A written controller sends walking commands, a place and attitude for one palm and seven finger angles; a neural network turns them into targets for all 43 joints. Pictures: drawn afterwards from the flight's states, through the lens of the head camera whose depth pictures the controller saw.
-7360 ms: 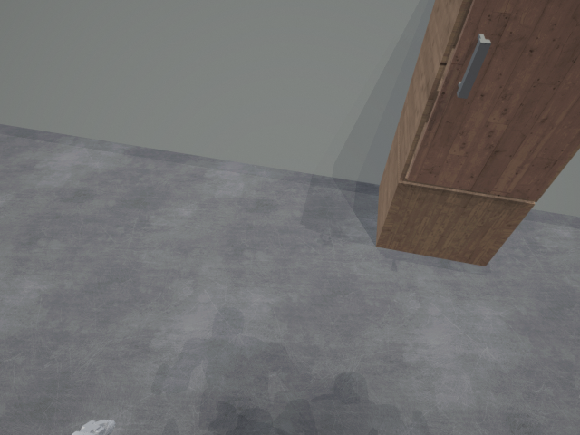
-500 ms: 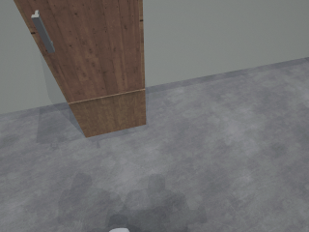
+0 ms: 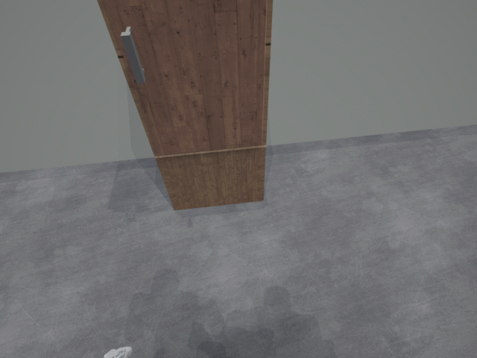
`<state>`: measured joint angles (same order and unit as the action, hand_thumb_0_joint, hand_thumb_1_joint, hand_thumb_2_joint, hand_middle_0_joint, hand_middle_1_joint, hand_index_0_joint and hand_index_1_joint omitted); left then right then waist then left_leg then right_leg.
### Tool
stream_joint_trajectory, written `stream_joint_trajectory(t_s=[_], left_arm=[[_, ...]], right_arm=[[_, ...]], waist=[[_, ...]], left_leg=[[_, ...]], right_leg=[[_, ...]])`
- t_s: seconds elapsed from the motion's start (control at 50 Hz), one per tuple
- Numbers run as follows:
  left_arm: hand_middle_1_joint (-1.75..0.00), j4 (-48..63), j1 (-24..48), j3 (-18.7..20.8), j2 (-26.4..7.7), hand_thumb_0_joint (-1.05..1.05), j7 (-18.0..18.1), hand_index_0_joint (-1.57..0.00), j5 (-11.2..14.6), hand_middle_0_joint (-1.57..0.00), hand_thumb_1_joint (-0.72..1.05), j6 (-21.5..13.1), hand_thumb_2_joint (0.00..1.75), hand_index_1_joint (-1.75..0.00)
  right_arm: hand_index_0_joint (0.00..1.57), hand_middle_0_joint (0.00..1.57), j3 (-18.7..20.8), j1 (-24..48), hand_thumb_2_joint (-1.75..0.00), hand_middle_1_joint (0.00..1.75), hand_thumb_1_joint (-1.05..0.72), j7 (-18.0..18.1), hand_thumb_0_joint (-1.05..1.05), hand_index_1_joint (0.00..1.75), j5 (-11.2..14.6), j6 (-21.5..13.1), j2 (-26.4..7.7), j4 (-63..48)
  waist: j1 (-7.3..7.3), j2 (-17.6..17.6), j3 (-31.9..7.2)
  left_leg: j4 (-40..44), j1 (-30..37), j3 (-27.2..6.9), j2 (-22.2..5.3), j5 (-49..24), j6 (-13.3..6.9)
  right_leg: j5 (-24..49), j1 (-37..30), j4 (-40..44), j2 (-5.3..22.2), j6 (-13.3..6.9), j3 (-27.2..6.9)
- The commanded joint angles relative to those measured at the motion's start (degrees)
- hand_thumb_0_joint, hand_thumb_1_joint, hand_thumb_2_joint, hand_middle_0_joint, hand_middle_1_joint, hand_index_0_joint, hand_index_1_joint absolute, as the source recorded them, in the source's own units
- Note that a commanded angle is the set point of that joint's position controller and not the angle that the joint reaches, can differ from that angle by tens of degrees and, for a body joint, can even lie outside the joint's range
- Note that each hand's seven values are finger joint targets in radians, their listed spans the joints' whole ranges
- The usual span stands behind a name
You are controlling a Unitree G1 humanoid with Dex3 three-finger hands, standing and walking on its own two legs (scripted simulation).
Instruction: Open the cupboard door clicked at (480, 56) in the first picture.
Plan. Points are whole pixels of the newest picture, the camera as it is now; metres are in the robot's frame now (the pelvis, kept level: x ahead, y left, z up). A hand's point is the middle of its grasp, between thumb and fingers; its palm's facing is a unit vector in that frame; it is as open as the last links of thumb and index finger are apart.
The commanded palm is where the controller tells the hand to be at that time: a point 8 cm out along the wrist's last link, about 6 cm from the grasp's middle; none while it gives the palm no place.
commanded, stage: turn to face it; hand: left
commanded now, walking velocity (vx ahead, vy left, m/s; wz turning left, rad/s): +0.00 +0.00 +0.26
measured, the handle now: (134, 55) +0.86 +0.34 +0.09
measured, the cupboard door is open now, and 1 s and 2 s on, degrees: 0 0 0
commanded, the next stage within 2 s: take the last steps up to it in 0.04 s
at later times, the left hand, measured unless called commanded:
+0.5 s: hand out of the picture -0.08 +0.21 -0.17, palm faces +0.20 -0.96 -0.18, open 7.4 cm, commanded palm none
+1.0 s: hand (160, 321) +0.22 +0.18 -0.16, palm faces +0.14 -0.97 -0.20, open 7.3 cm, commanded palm none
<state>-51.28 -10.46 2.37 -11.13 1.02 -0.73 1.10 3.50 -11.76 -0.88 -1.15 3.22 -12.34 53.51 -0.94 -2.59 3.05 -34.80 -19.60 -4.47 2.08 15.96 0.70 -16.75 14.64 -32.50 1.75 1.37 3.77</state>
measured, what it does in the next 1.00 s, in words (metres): walks ahead: left foot, then right foot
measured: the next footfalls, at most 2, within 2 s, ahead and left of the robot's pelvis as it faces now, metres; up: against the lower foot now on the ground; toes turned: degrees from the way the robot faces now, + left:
left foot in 0.42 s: -0.01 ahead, +0.15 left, +0.00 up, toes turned +12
right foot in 0.88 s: +0.26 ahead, -0.08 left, +0.00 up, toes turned -3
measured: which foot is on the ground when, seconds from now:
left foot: up 0.00-0.40, down 0.42-0.88, up 0.90-1.00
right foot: down 0.00-0.42, up 0.44-0.86, down 0.88-1.00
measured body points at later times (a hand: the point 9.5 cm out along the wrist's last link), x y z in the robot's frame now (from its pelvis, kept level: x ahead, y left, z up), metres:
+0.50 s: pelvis +0.00 +0.03 +0.01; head -0.01 +0.05 +0.46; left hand -0.09 +0.27 -0.16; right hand +0.09 -0.20 -0.13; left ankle -0.05 +0.14 -0.73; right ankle +0.01 -0.10 -0.70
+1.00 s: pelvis +0.15 +0.00 +0.00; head +0.17 -0.01 +0.45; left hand +0.21 +0.23 -0.14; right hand +0.11 -0.23 -0.16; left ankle +0.05 +0.12 -0.64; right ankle +0.22 -0.08 -0.73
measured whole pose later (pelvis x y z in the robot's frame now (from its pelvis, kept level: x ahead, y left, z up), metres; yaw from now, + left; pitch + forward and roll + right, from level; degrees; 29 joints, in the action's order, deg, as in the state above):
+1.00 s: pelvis +0.15 +0.00 +0.00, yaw +6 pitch -2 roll +0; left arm -58.6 -8.8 3.0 -8.5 0.1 -0.8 -3.3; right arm 3.3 -21.6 0.1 -1.5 0.1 -9.1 65.8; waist -1.5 -1.6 4.2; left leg -68.5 -20.6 2.2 -5.0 23.5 -0.7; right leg -12.9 18.7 -33.5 2.1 -3.4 9.7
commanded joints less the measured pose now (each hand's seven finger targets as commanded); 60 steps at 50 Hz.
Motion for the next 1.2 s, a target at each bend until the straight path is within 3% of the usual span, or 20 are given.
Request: stream_joint_trajectory(t_s=[0.0,0.04,0.08,0.28,0.36,0.38,0.4,0.42,0.44,0.48,0.52,0.64,0.76,0.82,0.84,0.86,0.88,0.92,1.0,1.18], left_arm=[[-0.3,3.1,-3.7,3.3,-13.4,0.0,1.2,-0.2,-0.5,-0.2,0.9,-1.5,0.9,-0.3],[-0.3,3.7,0.6,2.3,-10.1,0.0,1.1,-0.2,-0.5,-0.2,0.9,-1.5,0.9,-0.3],[-0.3,3.3,-0.2,2.0,-9.0,0.0,1.0,-0.2,-0.4,-0.2,0.9,-1.9,0.9,-0.3],[-0.3,-4.7,-11.9,2.5,-10.6,0.0,0.2,-0.2,-1.3,-0.2,0.9,-3.0,0.9,-0.3],[-0.3,-6.5,-8.7,2.1,-9.3,0.0,-0.2,-0.2,-0.5,-0.2,0.9,-2.4,0.9,-0.3],[-0.3,-6.3,-8.2,1.4,-6.7,0.0,-0.5,-0.2,0.0,-0.2,0.9,-2.1,0.9,-0.3],[-0.3,-4.9,-6.9,0.6,-3.1,0.0,-1.0,-0.2,0.0,-0.2,0.9,-2.1,0.9,-0.3],[-0.3,-2.7,-2.7,0.3,-3.2,0.0,-1.2,-0.2,-0.5,-0.2,0.9,-2.4,0.9,-0.3],[-0.3,-2.5,0.7,0.7,-3.7,0.0,-1.1,-0.2,-1.1,-0.2,0.9,-2.0,0.9,-0.3],[-0.3,-4.6,-0.5,1.1,-4.0,0.0,-2.0,-0.2,-0.9,-0.2,0.9,-1.9,0.9,-0.3],[-0.3,-7.1,-4.9,0.9,-3.3,0.0,-2.5,-0.2,-0.8,-0.2,0.9,-2.0,0.9,-0.3],[-0.3,-5.8,-0.3,0.8,-1.7,0.0,-2.4,-0.2,-0.5,-0.2,0.9,-1.6,0.9,-0.3],[-0.3,-4.0,4.3,1.2,-1.2,0.0,-2.6,-0.2,-0.3,-0.2,0.9,-2.4,0.9,-0.3],[-0.3,-8.9,-11.0,2.4,-4.6,0.0,-2.3,-0.2,-0.7,-0.2,0.9,-3.8,0.9,-0.3],[-0.3,-11.2,-19.1,3.8,-9.8,0.0,-1.6,-0.2,-1.2,-0.2,0.9,-4.7,0.9,-0.3],[-0.3,-12.2,-24.0,4.5,-14.9,0.0,-1.0,-0.2,-0.4,-0.2,0.9,-4.7,0.9,-0.3],[-0.3,-11.5,-20.2,4.5,-14.5,0.0,-0.8,-0.2,0.2,-0.2,0.9,-4.5,0.9,-0.3],[-0.3,-8.2,-8.9,3.1,-8.9,0.0,-0.1,-0.2,0.0,-0.2,0.9,-4.0,0.9,-0.3],[-0.3,-7.6,-5.1,1.4,-3.2,0.0,0.2,-0.2,-0.8,-0.2,0.9,-5.0,0.9,-0.3],[-0.3,-9.6,-8.6,1.9,-6.9,0.0,-0.5,-0.2,-0.8,-0.2,0.9,-5.3,0.9,-0.3]], right_arm=[[0.2,0.2,2.5,2.9,-0.9,0.3,-0.9,0.5,0.0,0.3,0.0,-0.1,-6.4,-5.4],[0.2,0.2,2.6,0.2,-0.9,0.3,-0.9,-0.1,0.0,0.3,-0.2,0.3,-5.5,-2.6],[0.2,0.2,2.2,-1.6,-0.9,0.3,-0.9,-0.2,0.0,0.3,-0.2,0.3,-4.9,-1.2],[0.2,0.2,0.4,3.9,-0.9,0.3,-0.9,-0.7,0.0,0.3,-0.2,-2.1,-2.5,-0.9],[0.2,0.2,-0.3,-6.4,-0.9,0.3,-0.9,0.1,0.0,0.3,0.0,-3.8,-1.6,3.4],[0.2,0.2,0.2,-10.0,-0.9,0.3,-0.9,0.8,0.0,0.3,0.0,-4.3,-4.2,4.9],[0.2,0.2,1.2,-14.2,-0.9,0.3,-0.9,1.2,0.0,0.3,-0.5,-4.5,-9.1,5.8],[0.2,0.2,1.6,-16.1,-0.9,0.3,-0.9,1.5,0.0,0.3,-0.4,-4.2,-11.8,5.7],[0.2,0.2,1.5,-15.1,-0.9,0.3,-0.9,1.8,0.0,0.3,-0.7,-4.4,-10.6,6.2],[0.2,0.2,0.0,-10.5,-0.9,0.3,-0.9,2.2,0.0,0.3,-0.4,-4.9,-6.5,5.5],[0.2,0.2,-0.5,-8.8,-0.9,0.3,-0.9,2.4,0.0,0.3,0.0,-6.0,-4.9,5.3],[0.2,0.2,-0.2,-13.7,-0.9,0.3,-0.9,2.8,0.0,0.3,0.0,-6.9,-4.0,8.3],[0.2,0.2,0.5,-14.5,-0.9,0.3,-0.9,2.8,0.0,0.3,-0.7,-6.7,-4.4,10.2],[0.2,0.2,0.5,-13.4,-0.9,0.3,-0.9,2.4,0.0,0.3,-0.2,-6.5,-4.5,10.5],[0.2,0.2,0.1,-14.8,-0.9,0.3,-0.9,1.8,0.0,0.3,0.5,-6.8,-1.8,9.8],[0.2,0.2,-0.4,-14.0,-0.9,0.3,-0.9,1.7,0.0,0.3,0.9,-6.8,0.4,7.2],[0.2,0.2,0.0,-10.9,-0.9,0.3,-0.9,1.6,0.0,0.3,1.0,-6.3,-0.8,6.8],[0.2,0.2,0.6,-6.4,-0.9,0.3,-0.9,1.2,0.0,0.3,0.1,-5.8,-0.7,5.9],[0.2,0.2,0.1,-11.0,-0.9,0.3,-0.9,0.6,0.0,0.3,-0.8,-3.8,2.4,7.5],[0.2,0.2,-0.1,-0.3,-0.9,0.3,-0.9,-0.6,0.0,0.3,-0.2,-5.1,1.0,2.4]], waist=[[2.38,16.1,-1.9],[-0.25,9.1,0.3],[-0.2,11.1,-0.4],[5.4,12.6,-1.3],[0.38,9.1,-2.4],[-1.23,1.3,-3.3],[-3.42,-12.3,-2.2],[-4.66,-13.1,1.2],[-5.04,-12.8,5.3],[-2.17,-8.2,11.0],[0.24,-6.3,7.3],[-0.32,-3.8,6.8],[-0.87,-5.5,6.5],[6.44,1.7,-1.8],[9.26,10.9,-8.6],[9.1,19.6,-11.9],[8.87,16.1,-10.4],[4.91,6.5,-1.0],[-0.21,8.1,0.1],[1.86,7.8,2.0]], left_leg=[[-27.4,-10.8,-1.4,-0.9,14.6,0.5],[-33.3,-10.8,0.1,-2.4,7.6,1.1],[-33.5,-10.6,1.7,-2.7,4.6,2.1],[-7.3,-5.2,8.2,-4.7,10.4,1.0],[12.4,15.2,11.9,-2.9,1.6,-0.3],[16.0,23.3,5.7,-7.5,4.7,-1.6],[21.8,26.2,-10.1,-19.4,14.3,-6.1],[26.4,23.3,-18.4,-25.5,19.4,-10.1],[28.7,17.4,-18.0,-25.8,22.6,-11.0],[29.4,11.4,-10.8,-21.8,15.7,-9.7],[27.7,14.0,-3.4,-18.2,2.8,-8.4],[26.0,17.2,1.9,-18.5,-13.1,-10.0],[21.2,15.1,3.3,-19.3,-17.8,-9.1],[1.5,9.8,8.3,-13.7,-23.8,-5.5],[-15.2,-1.8,12.0,-9.0,-10.7,-2.9],[-32.2,-12.4,10.5,-2.8,17.6,-1.8],[-39.6,-14.2,4.5,-5.4,16.9,-2.6],[-41.0,-16.0,3.2,-9.8,7.4,-2.7],[-29.7,-8.0,6.6,-10.5,1.2,-0.2],[-5.6,-5.2,9.8,-8.6,-1.0,0.1]], right_leg=[[4.2,-0.2,19.7,22.9,-10.8,-21.9],[5.2,1.0,17.6,17.1,-8.2,-12.3],[7.7,-0.9,16.9,14.9,-7.2,-7.8],[-7.3,-8.8,21.2,17.8,-9.5,-11.2],[-12.8,2.5,14.9,12.1,-5.3,-4.1],[-13.5,10.1,7.9,8.9,-2.8,-1.1],[-12.7,19.5,-5.5,3.1,-0.3,5.0],[-14.7,24.8,-14.6,2.0,-0.4,4.2],[-13.7,25.5,-21.6,3.5,-0.8,1.1],[-5.7,25.0,-27.2,5.4,-0.7,-1.2],[-0.3,22.6,-27.9,5.4,0.1,-0.7],[3.2,22.6,-19.8,5.9,1.3,0.5],[2.9,12.4,-5.9,3.5,-0.9,2.9],[6.5,-10.5,3.3,0.2,-2.8,4.4],[4.0,-24.4,7.0,12.1,-6.5,-9.7],[7.8,-28.2,14.9,24.6,-12.4,-30.7],[-5.0,-21.8,19.1,25.4,-14.3,-33.0],[-16.9,-7.4,21.9,22.3,-12.5,-25.1],[-3.3,3.9,23.5,15.1,-9.1,-8.5],[-0.6,-2.1,22.3,14.9,-10.9,-6.6]])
